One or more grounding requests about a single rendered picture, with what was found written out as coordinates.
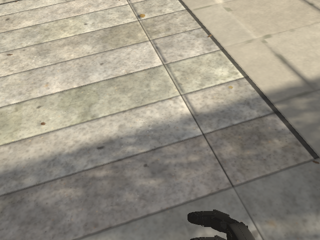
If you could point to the robot right hand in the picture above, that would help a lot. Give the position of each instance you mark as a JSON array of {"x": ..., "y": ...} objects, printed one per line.
[{"x": 221, "y": 222}]

